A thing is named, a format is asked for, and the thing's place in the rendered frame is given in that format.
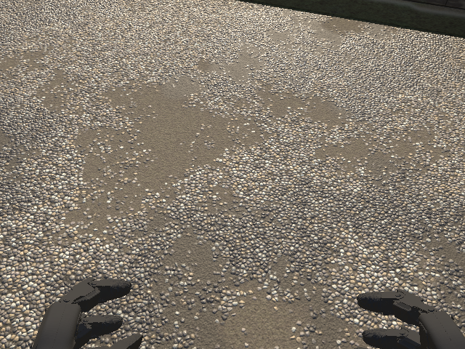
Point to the robot right hand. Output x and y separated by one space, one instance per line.
437 330

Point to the robot left hand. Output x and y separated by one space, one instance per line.
65 326

